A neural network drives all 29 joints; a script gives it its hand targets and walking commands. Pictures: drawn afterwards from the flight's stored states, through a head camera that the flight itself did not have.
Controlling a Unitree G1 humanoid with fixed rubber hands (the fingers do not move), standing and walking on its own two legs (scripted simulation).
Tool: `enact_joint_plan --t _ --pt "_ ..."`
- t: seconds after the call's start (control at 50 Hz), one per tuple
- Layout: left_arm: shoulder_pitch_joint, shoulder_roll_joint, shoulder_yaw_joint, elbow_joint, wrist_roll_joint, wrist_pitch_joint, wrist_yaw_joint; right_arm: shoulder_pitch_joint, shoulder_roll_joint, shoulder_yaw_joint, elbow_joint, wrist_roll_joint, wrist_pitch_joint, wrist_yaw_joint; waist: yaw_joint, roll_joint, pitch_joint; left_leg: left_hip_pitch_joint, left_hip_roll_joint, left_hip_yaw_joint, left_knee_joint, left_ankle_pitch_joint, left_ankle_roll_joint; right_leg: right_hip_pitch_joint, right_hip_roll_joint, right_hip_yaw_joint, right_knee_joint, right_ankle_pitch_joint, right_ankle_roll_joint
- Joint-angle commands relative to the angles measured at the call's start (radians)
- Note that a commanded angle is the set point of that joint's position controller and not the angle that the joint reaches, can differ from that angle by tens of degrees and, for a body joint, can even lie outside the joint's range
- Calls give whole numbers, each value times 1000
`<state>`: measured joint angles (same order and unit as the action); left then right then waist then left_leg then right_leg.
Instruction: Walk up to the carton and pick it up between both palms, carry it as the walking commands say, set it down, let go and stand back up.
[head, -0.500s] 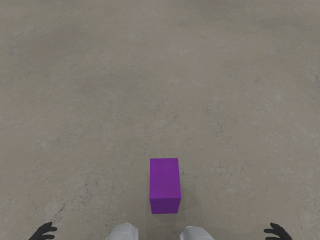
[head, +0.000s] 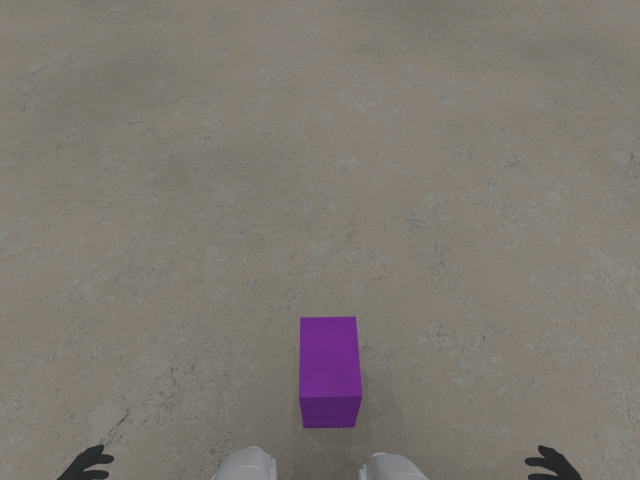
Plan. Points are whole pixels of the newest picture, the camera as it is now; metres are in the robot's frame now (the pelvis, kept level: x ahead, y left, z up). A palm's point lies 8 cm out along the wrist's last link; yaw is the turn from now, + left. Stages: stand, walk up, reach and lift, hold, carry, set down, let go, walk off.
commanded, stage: walk up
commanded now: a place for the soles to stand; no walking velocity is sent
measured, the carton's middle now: (328, 374) +0.44 +0.01 -0.58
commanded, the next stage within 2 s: reach and lift in 0.70 s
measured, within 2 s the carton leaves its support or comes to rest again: neither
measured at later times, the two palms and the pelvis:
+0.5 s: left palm out of the picture +0.08 +0.33 -0.07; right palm out of the picture +0.11 -0.31 -0.10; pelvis +0.00 +0.00 +0.00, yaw +0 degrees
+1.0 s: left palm (104, 468) +0.14 +0.30 -0.10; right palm (515, 463) +0.16 -0.23 -0.09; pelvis -0.02 +0.02 +0.00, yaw +2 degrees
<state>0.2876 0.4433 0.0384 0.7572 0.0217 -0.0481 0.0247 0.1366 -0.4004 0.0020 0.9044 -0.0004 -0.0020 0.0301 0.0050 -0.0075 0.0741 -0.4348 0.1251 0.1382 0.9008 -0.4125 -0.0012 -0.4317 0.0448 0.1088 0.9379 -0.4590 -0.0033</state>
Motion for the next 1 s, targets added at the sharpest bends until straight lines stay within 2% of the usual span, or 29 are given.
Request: enact_joint_plan --t 0.0,0.04,0.12,0.14,0.18,0.22,0.24,0.28,0.32,0.34,0.38,0.42,0.46,0.5,0.58,0.64,0.66,0.68,0.7,0.72,0.74,0.76,0.78,0.8,0.82,0.84,0.9,0.94,0.98 --pt "82 232 54 47 8 -40 12 -113 -205 -98 -108 -14 -18 -20 -10 -81 -109 83 3 -60 -67 -43 61 -46 -109 271 -359 241 -130" --pt "12 264 60 20 13 -41 16 -116 -196 -91 -110 -3 -18 -16 -20 -152 -71 -18 -60 -120 -45 -113 37 -20 -186 493 -447 138 -208" --pt "-65 218 44 2 -2 -33 14 16 -220 -97 -35 -9 -43 -18 -74 -76 -100 253 -4 -164 -212 31 74 -196 -119 271 -314 230 -121" --pt "-42 184 38 4 -9 -30 9 11 -243 -107 -44 -19 -48 -20 -66 31 -93 305 71 -217 -297 20 94 -228 -64 148 -220 236 -84" --pt "31 169 31 24 -16 -28 13 1 -293 -109 -43 -27 -53 -22 -37 105 -162 287 250 -337 -427 -54 191 -169 -24 -52 -27 162 -27" --pt "81 184 42 50 -9 -28 11 -64 -302 -106 -60 -23 -46 -21 -3 114 -135 185 258 -289 -378 -58 194 -84 -49 -68 -83 63 -43" --pt "92 183 40 49 -5 -31 12 -87 -274 -107 -68 -24 -39 -23 5 105 -92 115 195 -185 -340 -78 147 -41 -50 -48 -186 147 -64" --pt "55 208 46 41 9 -38 6 -124 -226 -97 -107 -18 -25 -23 -20 -26 -56 50 37 -88 -182 -143 84 -70 -89 194 -347 194 -113" --pt "35 266 57 30 16 -42 13 -107 -197 -93 -91 -10 -18 -13 -22 -124 -51 9 -58 -116 -60 -107 52 -51 -180 492 -460 61 -191" --pt "21 293 61 28 19 -41 16 -87 -194 -90 -80 -6 -23 -15 -24 -128 -74 6 -66 -133 -88 -95 49 -14 -190 495 -431 106 -202" --pt "-43 265 53 7 11 -35 16 -68 -200 -89 -72 -11 -33 -15 -41 -84 -83 110 -50 -133 -151 6 64 -74 -163 410 -386 181 -180" --pt "-34 209 34 1 -7 -34 11 1 -221 -100 -42 -16 -47 -21 -61 -49 -143 309 45 -165 -231 123 98 -181 -86 193 -264 283 -97" --pt "-5 177 35 8 -17 -30 16 7 -272 -107 -45 -17 -50 -18 -53 102 -174 297 138 -223 -289 101 138 -149 -48 42 -130 305 -63" --pt "48 189 40 28 -13 -35 17 -52 -268 -96 -54 -27 -44 -22 -13 77 -158 233 174 -204 -295 128 158 -89 -36 -7 -126 284 -50" --pt "52 182 44 25 -1 -35 16 -84 -239 -101 -75 -20 -29 -23 -18 22 -116 137 67 -104 -175 25 105 -63 -70 136 -264 275 -105" --pt "-18 267 58 12 14 -35 18 -96 -205 -96 -98 -12 -18 -14 -39 -80 -64 59 -64 -112 -76 -109 59 -109 -164 463 -441 43 -183" --pt "-33 277 62 14 15 -35 19 -111 -187 -92 -93 -4 -19 -12 -29 -114 -41 56 -47 -132 -109 -86 62 -103 -175 447 -444 39 -185" --pt "-39 254 50 3 9 -35 17 -80 -194 -91 -83 -14 -27 -14 -47 -61 -61 110 -44 -128 -141 -58 63 -126 -158 412 -420 57 -173" --pt "-341 4 74 -348 3 26 -8 -216 -46 -164 -434 -44 -36 -12 -3 -57 1 148 -207 -111 -183 16 -52 -368 -27 -73 -344 -78 15" --pt "-316 1 101 -332 13 68 -16 -229 -115 -167 -472 -33 10 -15 -47 -140 89 203 -208 -97 -216 -33 -50 -362 -41 -129 -398 -153 11" --pt "-260 -16 105 -301 37 88 -26 -178 -75 -159 -407 -46 18 -6 -32 -89 129 260 -222 -82 -195 -55 -70 -423 -61 -116 -449 -198 -17" --pt "-274 9 117 -335 25 120 -30 -176 -107 -191 -385 -66 42 6 -27 -135 132 360 -214 -76 -194 -75 -74 -452 -75 -132 -475 -232 -44" --pt "-260 71 158 -331 46 111 -27 -159 -127 -197 -412 -82 39 4 -30 -172 73 407 -236 -64 -169 -42 -83 -468 -80 -150 -493 -240 -37" --pt "-316 54 141 -365 43 124 -26 -190 -93 -221 -390 -85 47 9 10 -98 54 371 -231 -57 -181 -59 -82 -461 -70 -155 -454 -228 -40" --pt "-326 61 156 -345 64 118 -18 -156 -87 -243 -355 -105 51 11 -9 -64 64 308 -218 -54 -161 -53 -72 -471 -54 -161 -408 -242 -12" --pt "-321 79 170 -337 73 111 -26 -170 -78 -241 -345 -101 50 21 22 -79 77 331 -196 -44 -158 -48 -77 -473 -46 -182 -397 -232 -9" --pt "-305 10 141 -334 86 119 3 -152 -59 -269 -334 -115 34 29 -21 6 10 270 -175 -63 -145 6 -72 -463 -26 -189 -318 -156 -2" --pt "-372 -62 99 -361 78 110 23 -197 -90 -323 -308 -110 19 33 -81 138 -114 206 -143 -113 -137 -12 -64 -394 0 -212 -182 -45 8" --pt "-416 -122 74 -404 59 87 38 -224 -93 -314 -299 -106 9 26 -95 105 -144 126 -142 -110 -108 62 -46 -372 15 -205 -138 4 32"
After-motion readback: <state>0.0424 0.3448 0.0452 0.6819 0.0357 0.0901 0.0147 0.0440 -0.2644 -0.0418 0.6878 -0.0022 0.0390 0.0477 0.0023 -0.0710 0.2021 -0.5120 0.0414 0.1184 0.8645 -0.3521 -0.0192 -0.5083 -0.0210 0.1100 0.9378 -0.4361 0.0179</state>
